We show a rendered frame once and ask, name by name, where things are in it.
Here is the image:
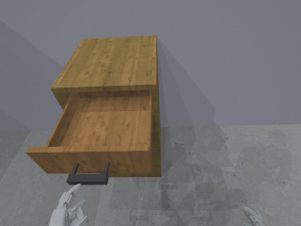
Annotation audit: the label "handle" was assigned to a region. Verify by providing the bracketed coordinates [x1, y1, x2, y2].
[66, 162, 110, 186]

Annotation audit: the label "cabinet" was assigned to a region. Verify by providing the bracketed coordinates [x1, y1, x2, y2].
[50, 35, 162, 178]

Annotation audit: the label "drawer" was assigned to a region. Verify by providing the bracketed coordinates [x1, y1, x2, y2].
[25, 89, 153, 174]

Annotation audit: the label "robot right hand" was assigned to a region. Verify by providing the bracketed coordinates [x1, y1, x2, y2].
[243, 206, 265, 226]

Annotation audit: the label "robot left hand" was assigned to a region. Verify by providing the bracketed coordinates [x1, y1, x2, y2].
[49, 184, 88, 226]

